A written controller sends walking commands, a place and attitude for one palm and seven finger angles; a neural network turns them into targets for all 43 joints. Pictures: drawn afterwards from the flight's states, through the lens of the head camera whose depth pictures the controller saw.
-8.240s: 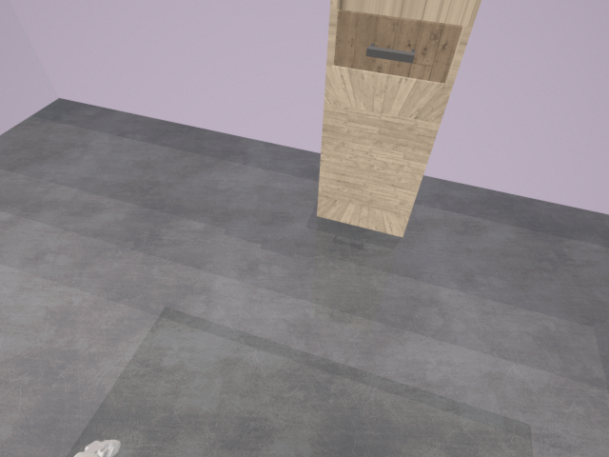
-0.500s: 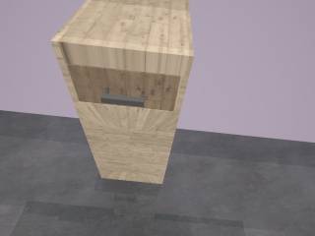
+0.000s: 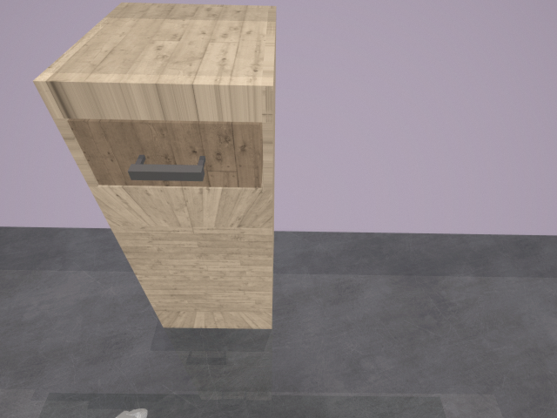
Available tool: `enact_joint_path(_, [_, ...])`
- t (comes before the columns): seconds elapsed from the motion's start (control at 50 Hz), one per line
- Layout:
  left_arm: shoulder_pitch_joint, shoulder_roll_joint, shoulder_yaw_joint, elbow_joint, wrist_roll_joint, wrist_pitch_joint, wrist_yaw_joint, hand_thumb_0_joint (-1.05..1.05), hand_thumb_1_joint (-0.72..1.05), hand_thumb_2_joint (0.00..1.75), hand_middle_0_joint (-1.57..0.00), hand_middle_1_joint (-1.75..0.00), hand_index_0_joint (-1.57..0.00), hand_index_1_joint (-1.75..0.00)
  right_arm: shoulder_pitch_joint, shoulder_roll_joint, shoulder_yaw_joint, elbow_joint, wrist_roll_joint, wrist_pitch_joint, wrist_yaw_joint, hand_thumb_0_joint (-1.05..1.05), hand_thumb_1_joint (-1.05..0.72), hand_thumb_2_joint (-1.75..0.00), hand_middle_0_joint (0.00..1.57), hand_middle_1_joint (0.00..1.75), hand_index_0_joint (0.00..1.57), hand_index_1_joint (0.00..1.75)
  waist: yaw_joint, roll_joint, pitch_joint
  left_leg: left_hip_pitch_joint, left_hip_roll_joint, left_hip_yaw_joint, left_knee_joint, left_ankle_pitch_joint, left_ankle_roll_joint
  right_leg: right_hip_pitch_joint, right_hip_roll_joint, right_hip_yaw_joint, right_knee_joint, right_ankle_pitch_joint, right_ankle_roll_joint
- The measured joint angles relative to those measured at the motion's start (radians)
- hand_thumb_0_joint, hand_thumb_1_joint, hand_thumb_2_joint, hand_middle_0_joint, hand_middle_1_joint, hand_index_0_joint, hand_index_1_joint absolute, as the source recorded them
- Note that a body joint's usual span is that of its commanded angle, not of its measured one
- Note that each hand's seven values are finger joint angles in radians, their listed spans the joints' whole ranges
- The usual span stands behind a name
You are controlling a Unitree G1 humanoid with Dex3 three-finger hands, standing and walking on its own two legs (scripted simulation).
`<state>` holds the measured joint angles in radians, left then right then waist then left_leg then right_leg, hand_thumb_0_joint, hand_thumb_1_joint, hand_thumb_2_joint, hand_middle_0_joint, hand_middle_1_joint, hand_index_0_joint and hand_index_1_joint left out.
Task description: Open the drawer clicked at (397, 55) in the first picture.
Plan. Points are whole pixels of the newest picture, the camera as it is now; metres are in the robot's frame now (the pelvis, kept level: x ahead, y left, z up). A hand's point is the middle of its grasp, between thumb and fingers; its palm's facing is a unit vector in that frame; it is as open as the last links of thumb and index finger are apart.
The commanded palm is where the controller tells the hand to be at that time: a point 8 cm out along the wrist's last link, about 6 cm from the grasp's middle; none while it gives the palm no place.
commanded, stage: come to a stop and stand still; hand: left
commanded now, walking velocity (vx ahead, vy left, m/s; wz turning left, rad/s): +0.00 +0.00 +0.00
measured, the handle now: (169, 166) +0.55 +0.23 +0.05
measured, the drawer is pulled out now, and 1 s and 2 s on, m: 0.00 0.00 0.00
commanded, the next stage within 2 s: look again from close up in 0.34 s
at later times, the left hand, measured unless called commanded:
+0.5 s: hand out of the picture -0.02 +0.18 -0.15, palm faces +0.01 -0.98 -0.19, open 7.4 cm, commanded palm none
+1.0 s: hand out of the picture -0.03 +0.17 -0.15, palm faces +0.01 -0.99 -0.15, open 7.4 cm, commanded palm +0.10 +0.22 -0.04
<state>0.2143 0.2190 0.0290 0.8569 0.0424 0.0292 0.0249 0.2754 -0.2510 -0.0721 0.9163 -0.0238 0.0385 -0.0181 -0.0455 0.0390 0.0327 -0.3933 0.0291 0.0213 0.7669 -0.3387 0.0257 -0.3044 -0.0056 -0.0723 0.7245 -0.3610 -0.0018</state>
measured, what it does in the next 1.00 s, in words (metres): stands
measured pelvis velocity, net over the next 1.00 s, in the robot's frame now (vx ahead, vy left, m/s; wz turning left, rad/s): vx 0.00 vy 0.02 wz -0.02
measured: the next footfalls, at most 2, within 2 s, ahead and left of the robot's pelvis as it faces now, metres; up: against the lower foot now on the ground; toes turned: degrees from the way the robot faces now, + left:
none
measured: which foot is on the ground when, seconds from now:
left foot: down 0.00-1.00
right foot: down 0.00-1.00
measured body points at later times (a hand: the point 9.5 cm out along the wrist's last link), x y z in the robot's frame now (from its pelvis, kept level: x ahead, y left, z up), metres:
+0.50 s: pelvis -0.01 -0.01 +0.02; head -0.02 +0.01 +0.47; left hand -0.01 +0.23 -0.14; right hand -0.02 -0.24 -0.13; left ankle +0.06 +0.10 -0.71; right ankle +0.02 -0.13 -0.71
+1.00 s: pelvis +0.00 +0.02 +0.03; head +0.00 +0.03 +0.48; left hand -0.03 +0.23 -0.14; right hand -0.01 -0.20 -0.13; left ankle +0.06 +0.10 -0.71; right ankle +0.02 -0.13 -0.71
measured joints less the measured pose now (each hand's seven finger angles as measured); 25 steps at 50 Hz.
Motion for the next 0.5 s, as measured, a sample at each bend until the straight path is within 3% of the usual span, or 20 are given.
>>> enact_joint_path(0.06, [-0.016,0.013,0.001,0.002,-0.010,0.008,-0.002,0.01,0.90,0.89,-0.20,-0.30,-0.21,-0.30,0.014,0.012,0.016,0.004,-0.008,-0.012,0.003,0.00,-0.91,-0.90,0.20,0.30,0.20,0.30,0.004,-0.033,-0.001,0.024,-0.001,0.008,-0.036,0.059,0.003,0.017,0.002,0.008,-0.023,0.015,-0.002])
enact_joint_path(0.22, [0.027,0.010,-0.010,0.040,-0.015,-0.016,-0.012,0.01,0.90,0.89,-0.20,-0.30,-0.21,-0.30,0.023,0.033,0.045,0.035,-0.010,-0.007,0.012,0.00,-0.91,-0.90,0.20,0.30,0.20,0.30,0.015,-0.041,-0.028,0.065,-0.007,0.004,-0.194,0.110,-0.006,0.054,0.005,0.007,-0.181,0.116,-0.012])
enact_joint_path(0.5, [0.143,-0.035,-0.022,0.178,-0.018,-0.019,0.002,0.01,0.90,0.89,-0.20,-0.30,-0.20,-0.30,0.048,0.084,0.061,0.146,0.003,-0.014,0.009,0.00,-0.91,-0.90,0.20,0.30,0.20,0.30,0.034,-0.044,-0.022,0.090,-0.011,0.001,-0.255,0.174,-0.005,0.085,0.007,0.009,-0.253,0.152,-0.001])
